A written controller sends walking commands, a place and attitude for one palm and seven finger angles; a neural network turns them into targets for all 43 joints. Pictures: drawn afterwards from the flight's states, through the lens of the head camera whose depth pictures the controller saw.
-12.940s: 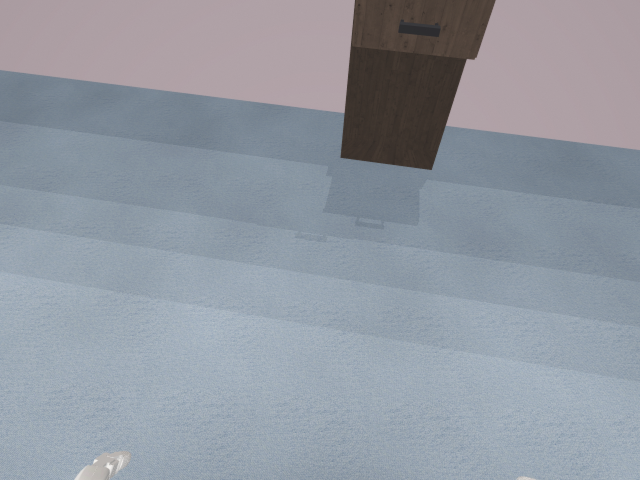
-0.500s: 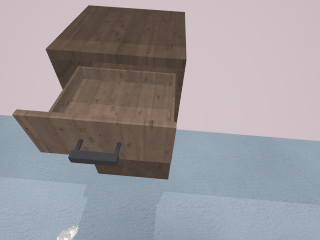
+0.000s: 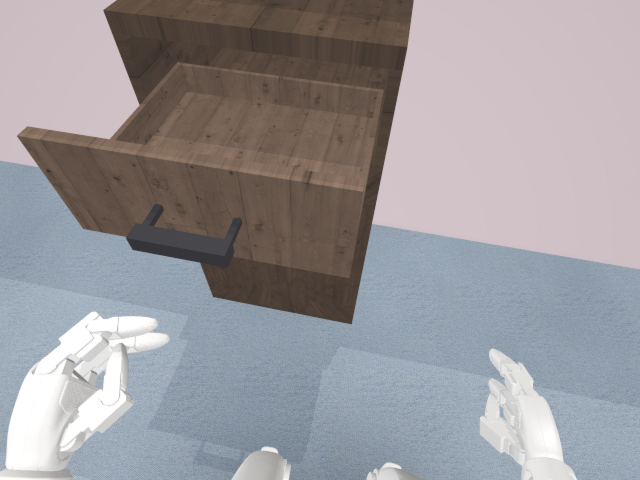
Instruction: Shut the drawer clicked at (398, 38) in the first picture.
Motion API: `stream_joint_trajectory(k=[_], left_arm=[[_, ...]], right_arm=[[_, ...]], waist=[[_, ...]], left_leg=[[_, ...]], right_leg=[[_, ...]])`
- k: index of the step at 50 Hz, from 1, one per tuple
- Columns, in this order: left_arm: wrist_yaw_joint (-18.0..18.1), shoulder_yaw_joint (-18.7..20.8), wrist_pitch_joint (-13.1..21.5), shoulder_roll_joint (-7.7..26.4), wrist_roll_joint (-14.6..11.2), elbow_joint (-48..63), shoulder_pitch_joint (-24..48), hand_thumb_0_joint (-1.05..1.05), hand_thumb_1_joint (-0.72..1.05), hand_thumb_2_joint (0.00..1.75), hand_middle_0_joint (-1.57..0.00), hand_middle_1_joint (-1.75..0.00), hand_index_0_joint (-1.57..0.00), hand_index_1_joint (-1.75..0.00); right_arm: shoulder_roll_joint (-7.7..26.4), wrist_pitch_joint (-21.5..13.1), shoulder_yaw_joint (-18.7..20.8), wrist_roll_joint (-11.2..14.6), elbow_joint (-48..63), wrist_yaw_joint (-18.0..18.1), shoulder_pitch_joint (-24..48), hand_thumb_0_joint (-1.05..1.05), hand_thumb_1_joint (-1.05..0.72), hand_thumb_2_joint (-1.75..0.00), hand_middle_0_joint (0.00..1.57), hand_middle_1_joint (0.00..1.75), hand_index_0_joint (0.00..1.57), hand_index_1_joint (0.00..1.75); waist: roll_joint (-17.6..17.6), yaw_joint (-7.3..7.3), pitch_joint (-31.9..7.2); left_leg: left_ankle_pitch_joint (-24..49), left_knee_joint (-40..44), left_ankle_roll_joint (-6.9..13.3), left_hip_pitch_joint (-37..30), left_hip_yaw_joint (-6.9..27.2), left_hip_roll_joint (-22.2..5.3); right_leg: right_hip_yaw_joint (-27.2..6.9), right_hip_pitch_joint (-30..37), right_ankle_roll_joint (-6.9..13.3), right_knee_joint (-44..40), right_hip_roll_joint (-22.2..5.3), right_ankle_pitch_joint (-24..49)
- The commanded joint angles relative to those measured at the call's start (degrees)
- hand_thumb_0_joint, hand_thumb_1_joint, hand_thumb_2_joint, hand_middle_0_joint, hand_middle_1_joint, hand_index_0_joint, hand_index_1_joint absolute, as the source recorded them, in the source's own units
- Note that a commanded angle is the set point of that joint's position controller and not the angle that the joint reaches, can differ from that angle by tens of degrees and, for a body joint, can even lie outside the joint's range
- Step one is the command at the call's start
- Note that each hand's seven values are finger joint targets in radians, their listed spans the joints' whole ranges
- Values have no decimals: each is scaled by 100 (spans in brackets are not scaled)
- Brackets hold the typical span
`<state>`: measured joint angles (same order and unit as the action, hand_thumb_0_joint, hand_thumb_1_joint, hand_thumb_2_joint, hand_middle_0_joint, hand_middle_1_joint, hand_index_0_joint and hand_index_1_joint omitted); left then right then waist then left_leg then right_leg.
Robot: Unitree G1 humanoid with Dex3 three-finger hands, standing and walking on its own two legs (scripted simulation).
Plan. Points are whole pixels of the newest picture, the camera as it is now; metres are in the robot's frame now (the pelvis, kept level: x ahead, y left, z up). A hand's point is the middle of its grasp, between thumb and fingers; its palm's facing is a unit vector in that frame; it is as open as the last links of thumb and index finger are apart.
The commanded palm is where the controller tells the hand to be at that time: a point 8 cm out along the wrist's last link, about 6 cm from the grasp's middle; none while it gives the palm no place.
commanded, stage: raise the hand and make a fist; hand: left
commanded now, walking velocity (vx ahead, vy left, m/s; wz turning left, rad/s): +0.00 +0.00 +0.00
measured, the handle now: (188, 231) +0.39 +0.22 +0.08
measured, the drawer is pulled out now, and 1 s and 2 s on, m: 0.27 0.27 0.27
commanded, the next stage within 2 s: bring the fist close to the handle in 1.30 s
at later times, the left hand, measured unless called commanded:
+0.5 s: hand (147, 364) +0.20 +0.19 +0.11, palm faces -0.11 -0.99 -0.06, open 3.1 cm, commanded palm +0.17 +0.26 +0.13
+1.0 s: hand (109, 313) +0.22 +0.21 +0.18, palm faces -0.02 -0.99 -0.10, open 3.2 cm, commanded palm +0.17 +0.26 +0.18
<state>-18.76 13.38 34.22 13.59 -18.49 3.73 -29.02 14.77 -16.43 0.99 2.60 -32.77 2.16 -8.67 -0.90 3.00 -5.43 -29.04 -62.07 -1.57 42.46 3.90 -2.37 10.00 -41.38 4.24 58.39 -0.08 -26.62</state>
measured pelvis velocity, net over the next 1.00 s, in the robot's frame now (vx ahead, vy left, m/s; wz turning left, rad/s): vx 0.04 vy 0.04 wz -0.02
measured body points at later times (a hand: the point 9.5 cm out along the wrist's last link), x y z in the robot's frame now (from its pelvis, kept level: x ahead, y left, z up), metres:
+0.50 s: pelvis +0.02 +0.03 +0.03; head +0.05 +0.03 +0.48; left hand +0.20 +0.25 +0.11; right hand +0.20 -0.22 -0.03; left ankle +0.02 +0.14 -0.67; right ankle +0.03 -0.08 -0.67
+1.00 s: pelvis +0.04 +0.04 +0.05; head +0.02 +0.03 +0.50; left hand +0.21 +0.26 +0.19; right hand +0.22 -0.17 +0.00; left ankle +0.02 +0.14 -0.67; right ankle +0.03 -0.08 -0.67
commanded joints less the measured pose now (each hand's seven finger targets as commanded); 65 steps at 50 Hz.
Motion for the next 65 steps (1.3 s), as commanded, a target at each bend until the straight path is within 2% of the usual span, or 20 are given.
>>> stream_joint_trajectory(k=[1, 3, 5, 8, 10, 12, 13, 18, 21, 23, 25, 31, 35, 39, 44, 49, 53, 58, 60, 65], left_arm=[[-801, -144, -779, 954, 43, 372, 751, 0, 90, 90, -82, -97, -82, -97], [-809, 493, -1543, 1346, -34, 112, 182, 0, 90, 90, -86, -101, -86, -101], [-544, 1013, -1898, 1427, -217, 722, -143, 0, 90, 90, -90, -106, -90, -106], [169, 1409, -1754, 1161, -441, 1520, -640, 0, 90, 90, -96, -112, -96, -112], [445, 1164, -1468, 819, -344, 1675, -913, 0, 90, 90, -100, -117, -100, -117], [473, 719, -1201, 625, -153, 1748, -743, 0, 90, 90, -104, -121, -104, -121], [419, 489, -1134, 588, -32, 1655, -701, 0, 90, 90, -106, -123, -106, -123], [-94, -384, -1051, 421, 58, 2048, -105, 0, 90, 90, -116, -134, -116, -134], [20, -15, -1047, 828, 101, 2605, 28, 0, 90, 90, -122, -140, -122, -140], [335, 288, -1032, 1064, 209, 2857, 80, 0, 90, 90, -126, -145, -126, -145], [551, 214, -1142, 733, 218, 2815, -409, 0, 90, 90, -130, -149, -130, -149], [540, -193, -2102, 343, 282, 2593, -740, 0, 90, 90, -140, -160, -140, -160], [426, -282, -2525, 546, 338, 2993, -374, 0, 90, 90, -140, -160, -140, -160], [585, 40, -2450, 796, 327, 3545, -5, 0, 90, 90, -140, -160, -140, -160], [673, 2, -2330, 654, 270, 3644, 96, 0, 90, 90, -140, -160, -140, -160], [404, -167, -2791, 477, 230, 2774, -185, 0, 90, 90, -140, -160, -140, -160], [376, 201, -2922, 830, 213, 2974, -160, 0, 90, 90, -140, -160, -140, -160], [553, 814, -2477, 1171, 51, 3214, 6, 0, 90, 90, -140, -160, -140, -160], [503, 691, -2296, 982, -9, 3109, 13, 0, 90, 90, -140, -160, -140, -160], [113, 316, -2341, 793, -106, 2426, 261, 0, 90, 90, -140, -160, -140, -160]], right_arm=[[766, -345, 223, 160, 808, 194, -67, 0, -90, -90, 20, 30, 20, 30], [708, -255, 231, 206, 959, 222, 139, 0, -90, -90, 20, 30, 20, 30], [513, -134, 211, 164, 1129, 227, 224, 0, -90, -90, 20, 30, 20, 30], [232, -97, 199, 89, 1102, 184, 346, 0, -90, -90, 20, 30, 20, 30], [177, -114, 232, 65, 1026, 111, 197, 0, -90, -90, 20, 30, 20, 30], [253, -195, 251, 39, 981, 58, 113, 0, -90, -90, 20, 30, 20, 30], [322, -227, 250, 20, 966, 46, 144, 0, -90, -90, 20, 30, 20, 30], [574, -539, 183, 107, 982, 100, -64, 0, -90, -90, 20, 30, 20, 30], [593, -657, 201, 87, 962, 142, -204, 0, -90, -90, 20, 30, 20, 30], [549, -652, 173, 43, 875, 145, -147, 0, -90, -90, 20, 30, 20, 30], [413, -601, 160, 55, 944, 88, -143, 0, -90, -90, 20, 30, 20, 30], [402, -348, 64, 136, 1152, 2, 111, 0, -90, -90, 20, 30, 20, 30], [458, -345, -31, 136, 1229, 44, 92, 0, -90, -90, 20, 30, 20, 30], [435, -418, -107, 78, 1214, 72, 23, 0, -90, -90, 20, 30, 20, 30], [409, -556, -170, 93, 1067, 25, 20, 0, -90, -90, 20, 30, 20, 30], [478, -560, -139, 165, 995, 78, 126, 0, -90, -90, 20, 30, 20, 30], [472, -547, -141, 153, 1075, 134, 282, 0, -90, -90, 20, 30, 20, 30], [421, -634, -130, 111, 976, 152, 169, 0, -90, -90, 20, 30, 20, 30], [413, -709, -139, 118, 916, 141, 115, 0, -90, -90, 20, 30, 20, 30], [566, -880, -121, 169, 796, 188, 111, 0, -90, -90, 20, 30, 20, 30]], waist=[[301, -685, -529], [264, -281, -868], [358, -3, -1353], [482, 217, -1447], [364, 154, -1092], [231, -58, -674], [475, -187, -447], [-107, -543, -350], [-203, -382, -975], [-344, -248, -1053], [-379, -124, -1046], [-306, -100, -348], [-131, -176, -140], [-194, -127, -361], [-629, -134, -399], [54, -144, -42], [58, -33, -108], [-246, 41, -304], [-493, -14, -258], [-139, -171, 57]], left_leg=[[627, 837, 402, -47, -281, 256], [922, 1034, 384, -214, -299, 299], [1371, 1234, 329, -439, -312, 326], [1851, 1484, 225, -655, -261, 303], [1970, 1674, 203, -768, -325, 286], [1817, 1731, 226, -819, -367, 283], [1732, 1701, 263, -747, -340, 257], [1142, 1727, 353, -1179, -278, 259], [1421, 1886, 363, -1581, -173, 225], [1689, 1988, 333, -1721, -136, 202], [2082, 2111, 280, -1826, -150, 193], [2334, 2393, 200, -1816, -210, 129], [2012, 2565, 241, -1904, -149, 112], [2021, 2657, 227, -2168, -93, 119], [2155, 2734, 161, -2404, -79, 104], [1855, 2852, 223, -2195, -143, 136], [1831, 2907, 251, -2186, -196, 188], [2025, 2827, 229, -2307, -268, 230], [2038, 2807, 216, -2386, -301, 238], [1612, 2755, 272, -2219, -300, 256]], right_leg=[[-1777, 891, -467, -2070, -261, -497], [-1833, 1493, -522, -2124, -362, -144], [-1687, 2100, -580, -2015, -445, 678], [-1332, 2554, -542, -1726, -337, 1961], [-1058, 2250, -485, -1616, -212, 2202], [-959, 1768, -497, -1662, -158, 1835], [-978, 1612, -511, -1713, -148, 1643], [-1039, 1121, -420, -2046, -116, 395], [-821, 1398, -367, -1873, -63, 789], [-652, 1534, -322, -1710, -23, 1105], [-497, 1678, -305, -1621, 1, 1511], [-391, 1838, -328, -1831, 22, 1871], [-412, 1897, -332, -2051, 53, 1669], [-388, 1993, -317, -2108, 77, 1581], [-367, 2101, -296, -2191, 58, 1611], [-420, 2202, -331, -2441, 50, 1621], [-493, 2379, -327, -2523, 38, 1607], [-555, 2475, -305, -2551, 52, 1755], [-562, 2433, -300, -2565, 48, 1772], [-773, 2275, -366, -2828, 7, 1397]])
